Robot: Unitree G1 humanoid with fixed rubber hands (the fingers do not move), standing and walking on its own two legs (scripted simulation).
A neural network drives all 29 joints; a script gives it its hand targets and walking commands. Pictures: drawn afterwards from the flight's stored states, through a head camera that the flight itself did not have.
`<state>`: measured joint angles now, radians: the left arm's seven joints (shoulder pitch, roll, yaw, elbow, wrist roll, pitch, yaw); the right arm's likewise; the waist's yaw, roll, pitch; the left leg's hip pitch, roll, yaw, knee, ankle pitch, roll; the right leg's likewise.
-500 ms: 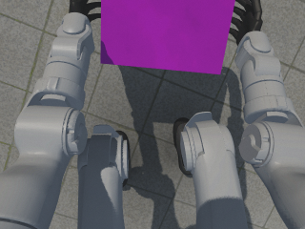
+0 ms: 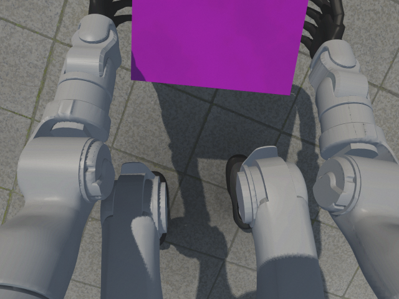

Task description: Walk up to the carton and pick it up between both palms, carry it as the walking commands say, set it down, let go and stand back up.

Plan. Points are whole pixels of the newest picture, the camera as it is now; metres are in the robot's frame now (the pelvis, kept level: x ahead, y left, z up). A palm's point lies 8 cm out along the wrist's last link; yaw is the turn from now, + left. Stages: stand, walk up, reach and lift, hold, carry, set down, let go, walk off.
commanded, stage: set down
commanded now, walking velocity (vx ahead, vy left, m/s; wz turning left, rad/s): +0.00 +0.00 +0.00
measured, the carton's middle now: (211, 44) +0.52 -0.06 -0.26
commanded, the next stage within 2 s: none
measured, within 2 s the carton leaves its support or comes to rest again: rests again in 0.18 s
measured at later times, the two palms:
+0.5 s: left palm (105, 21) +0.55 +0.11 -0.17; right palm (323, 43) +0.48 -0.24 -0.17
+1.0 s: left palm (91, 30) +0.54 +0.14 -0.18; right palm (338, 52) +0.47 -0.27 -0.17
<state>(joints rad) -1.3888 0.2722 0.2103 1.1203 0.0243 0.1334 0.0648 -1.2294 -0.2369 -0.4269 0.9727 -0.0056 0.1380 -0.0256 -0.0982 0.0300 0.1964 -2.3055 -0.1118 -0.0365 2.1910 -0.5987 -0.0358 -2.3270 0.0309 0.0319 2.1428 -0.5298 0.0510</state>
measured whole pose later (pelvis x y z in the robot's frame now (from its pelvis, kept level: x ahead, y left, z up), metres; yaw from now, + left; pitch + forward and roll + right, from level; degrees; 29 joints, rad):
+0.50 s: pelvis +0.00 +0.00 +0.00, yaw +0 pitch +40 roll -1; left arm -1.41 0.32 0.09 1.17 -0.07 0.04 0.08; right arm -1.27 -0.28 -0.32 1.10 0.09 0.00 -0.05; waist -0.10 0.02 0.25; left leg -2.28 -0.11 -0.04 2.18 -0.60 -0.04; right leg -2.31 0.03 0.02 2.13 -0.52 0.05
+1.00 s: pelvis +0.00 +0.00 +0.00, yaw +0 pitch +38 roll -1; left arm -1.33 0.41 0.03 1.08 -0.17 0.05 0.08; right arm -1.21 -0.35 -0.24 1.07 0.22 -0.01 -0.06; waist -0.10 0.00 0.29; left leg -2.26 -0.10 -0.05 2.21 -0.61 -0.05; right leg -2.29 0.03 0.01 2.15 -0.53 0.04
